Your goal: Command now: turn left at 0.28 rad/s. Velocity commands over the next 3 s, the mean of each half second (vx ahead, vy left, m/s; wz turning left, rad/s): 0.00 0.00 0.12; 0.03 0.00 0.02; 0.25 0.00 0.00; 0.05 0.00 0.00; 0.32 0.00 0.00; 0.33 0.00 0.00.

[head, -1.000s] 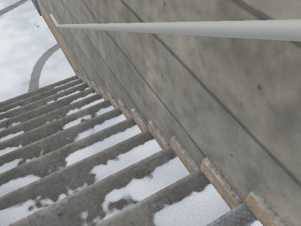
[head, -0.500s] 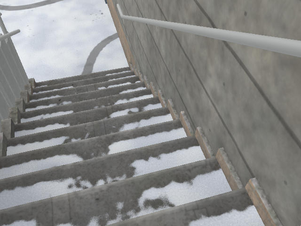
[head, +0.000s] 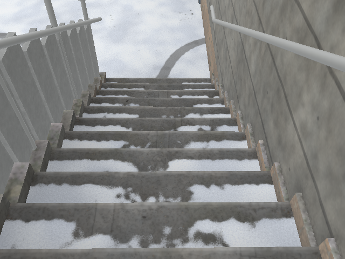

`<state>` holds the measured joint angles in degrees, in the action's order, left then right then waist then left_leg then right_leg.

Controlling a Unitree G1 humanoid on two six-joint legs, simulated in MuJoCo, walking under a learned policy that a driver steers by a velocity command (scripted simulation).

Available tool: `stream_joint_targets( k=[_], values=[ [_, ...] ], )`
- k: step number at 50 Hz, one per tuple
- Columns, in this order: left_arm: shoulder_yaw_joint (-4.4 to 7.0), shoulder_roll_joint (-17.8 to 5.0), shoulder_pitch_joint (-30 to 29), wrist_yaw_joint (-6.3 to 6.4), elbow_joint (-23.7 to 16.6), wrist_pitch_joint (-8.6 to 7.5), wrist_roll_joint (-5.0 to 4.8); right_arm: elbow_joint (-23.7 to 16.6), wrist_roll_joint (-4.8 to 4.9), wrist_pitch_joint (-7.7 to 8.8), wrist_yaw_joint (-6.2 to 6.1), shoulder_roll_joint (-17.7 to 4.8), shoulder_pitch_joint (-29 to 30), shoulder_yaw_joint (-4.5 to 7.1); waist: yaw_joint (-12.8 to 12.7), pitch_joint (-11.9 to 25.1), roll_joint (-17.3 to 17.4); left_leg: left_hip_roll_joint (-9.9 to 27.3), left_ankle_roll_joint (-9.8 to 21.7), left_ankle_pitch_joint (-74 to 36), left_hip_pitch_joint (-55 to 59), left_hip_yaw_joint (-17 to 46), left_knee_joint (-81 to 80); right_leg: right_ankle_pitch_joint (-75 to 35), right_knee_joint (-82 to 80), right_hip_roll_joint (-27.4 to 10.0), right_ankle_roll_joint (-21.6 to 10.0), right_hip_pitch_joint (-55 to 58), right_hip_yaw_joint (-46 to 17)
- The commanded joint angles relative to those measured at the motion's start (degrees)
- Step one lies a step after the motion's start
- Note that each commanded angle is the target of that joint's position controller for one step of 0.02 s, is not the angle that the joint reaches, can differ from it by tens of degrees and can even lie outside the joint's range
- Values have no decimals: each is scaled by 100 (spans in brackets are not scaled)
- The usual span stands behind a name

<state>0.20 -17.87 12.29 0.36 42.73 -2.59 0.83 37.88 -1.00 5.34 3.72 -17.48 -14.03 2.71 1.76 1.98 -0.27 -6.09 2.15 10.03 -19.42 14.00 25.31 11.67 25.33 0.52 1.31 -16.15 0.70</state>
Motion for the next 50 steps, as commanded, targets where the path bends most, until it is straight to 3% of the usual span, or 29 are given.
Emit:
stream_joint_targets(
  k=[1,2,3,4,5,6,7,9,11,12,13,14,15,16,17,19,21,25,35,44,45,46,47,48,49,50],
  values=[
    [122,-670,361,-75,-509,-225,-83,-71,5,-55,19,-467,-290,20,-218,739,76,986,520,165,-210,1078,267,-2027,-812,-1026,-1083,1394,-832],
    [208,-1141,12,-141,-663,-294,-53,-263,-73,-24,-16,-70,-540,-78,156,768,-1052,87,-388,1672,-1295,-76,1152,-3278,-1027,-2401,-2472,1911,-2402],
    [333,-1123,37,-132,-660,-318,100,-204,-274,-53,-141,-718,-168,130,-197,456,-443,348,-695,2574,-1677,-422,2390,-2353,-1104,-2484,-2461,1597,-2361],
    [348,-1048,77,-139,-700,-386,72,-127,-348,-88,-262,-837,-59,165,-213,390,-259,441,-788,2392,-1711,-532,3078,-1878,-1167,-2115,-2101,1369,-1995],
    [194,-601,-404,-217,-831,-437,26,0,-311,-117,-359,-797,-171,160,44,260,-242,588,-919,2109,-1583,-557,3454,-1767,-1132,-1744,-1655,981,-1601],
    [43,-216,-879,-303,-1034,-483,-74,120,-258,-137,-409,-663,-320,125,242,248,-511,687,-1076,1845,-1279,-504,3502,-2227,-997,-1502,-1429,679,-1310],
    [-9,-83,-1143,-366,-1137,-517,-149,198,-255,-138,-355,-509,-395,61,361,282,-465,801,-1192,1623,-962,-671,3616,-2798,-821,-1358,-1319,416,-1050],
    [38,-292,-1254,-469,-1177,-527,-175,406,-187,-152,-143,-281,-682,-15,456,337,-202,1008,-1311,1200,-360,-1055,2725,-3147,-445,-926,-1067,159,-462],
    [55,-339,-640,-650,-869,-426,-286,570,-31,-181,97,35,-648,-174,241,208,-52,1028,-1265,374,183,-1371,1100,-3293,149,-712,-847,355,-356],
    [88,-412,-403,-773,-698,-352,-288,604,99,-169,147,-4,-686,-177,232,170,-127,983,-1142,-379,531,-1450,706,-3231,381,-712,-774,347,-459],
    [114,-392,-272,-864,-607,-316,-231,547,173,-137,82,-290,-664,-112,158,256,-289,966,-965,-849,575,-1386,682,-3062,466,-815,-730,495,-686],
    [129,-320,-240,-889,-646,-311,-257,381,166,-89,-33,-629,-457,-49,30,419,-206,1068,-710,-1406,380,-1223,584,-2562,493,-844,-681,800,-818],
    [175,-415,-1,-806,-676,-333,-199,232,117,-69,-86,-789,31,-48,-304,453,-50,1043,-415,-1188,195,-1223,670,-2080,489,-636,-621,867,-656],
    [214,-552,-148,-724,-700,-346,-145,199,52,-77,-120,-773,173,-37,-270,370,-34,1040,-295,-654,-133,-1182,508,-1609,506,-555,-562,986,-448],
    [238,-569,-454,-643,-799,-357,-94,208,97,-85,-154,-730,229,-42,-236,242,-25,1043,-269,-244,-308,-1096,339,-1108,435,-594,-568,905,-427],
    [180,-407,-814,-574,-863,-370,-136,205,178,-121,-155,-498,318,-104,-119,29,-63,1035,-355,142,-172,-1002,154,-298,179,-618,-591,511,-513],
    [164,-320,-833,-592,-816,-367,-152,304,156,-149,-92,-471,66,-115,-26,-2,-82,1022,-378,255,90,-967,21,-16,85,-521,-524,371,-455],
    [236,-396,-732,-560,-711,-349,-115,371,128,-163,-50,-462,11,-103,-20,41,12,966,-344,162,233,-1063,-89,-348,104,-433,-488,525,-334],
    [334,-529,-588,-534,-473,-303,-128,429,107,-180,-51,-535,270,-52,21,-31,60,954,-356,10,635,-1191,-157,-439,-84,-373,-414,417,-305],
    [339,-597,-401,-502,-238,-295,-127,557,107,-220,-70,-584,500,-23,-2,-35,38,942,-383,-157,751,-1264,-203,-773,-133,-345,-429,575,-314],
    [336,-585,-280,-491,-176,-276,-131,619,103,-246,-79,-573,414,-23,-15,-69,19,944,-377,211,728,-1265,-277,-224,-273,-363,-457,596,-365],
    [404,-735,-92,-443,-122,-251,-92,644,54,-277,-118,-666,374,16,-91,-232,-26,901,-298,802,547,-1288,-271,819,-462,-391,-586,602,-461],
    [531,-1031,156,-343,-81,-253,4,557,-34,-276,-196,-792,500,70,-268,-398,-188,791,-183,1530,151,-1360,-69,1988,-750,-554,-895,708,-759],
    [587,-1128,531,-234,20,-289,88,446,-116,-258,-269,-730,746,68,-482,-509,-447,718,-147,1723,-462,-1436,387,2725,-1137,-1044,-1312,1082,-1496],
    [552,-985,727,-110,23,-346,85,338,-186,-195,-347,-552,952,13,-604,-602,-668,721,-83,1438,-1048,-1480,830,2966,-1460,-1692,-1724,1504,-2349],
    [473,-769,862,14,35,-381,54,282,-226,-114,-409,-374,1081,-46,-710,-646,-783,822,3,1413,-1316,-1334,1178,2881,-1659,-2096,-1951,1677,-2826]
  ],
)
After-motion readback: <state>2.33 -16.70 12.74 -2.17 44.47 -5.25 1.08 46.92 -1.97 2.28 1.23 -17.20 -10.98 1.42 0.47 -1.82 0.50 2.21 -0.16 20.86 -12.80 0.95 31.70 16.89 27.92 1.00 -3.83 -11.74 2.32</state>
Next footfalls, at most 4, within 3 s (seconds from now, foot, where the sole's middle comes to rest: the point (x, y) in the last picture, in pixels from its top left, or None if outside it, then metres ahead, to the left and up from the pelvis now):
0.26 left None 0.00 0.13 -0.78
1.20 left None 0.09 0.13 -0.78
1.56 right None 0.18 -0.06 -0.78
1.78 left None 0.17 0.18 -0.78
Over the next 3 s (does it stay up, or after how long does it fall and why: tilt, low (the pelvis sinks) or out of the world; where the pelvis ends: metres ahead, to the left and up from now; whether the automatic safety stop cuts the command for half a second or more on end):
stays up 0.50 0.09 -0.23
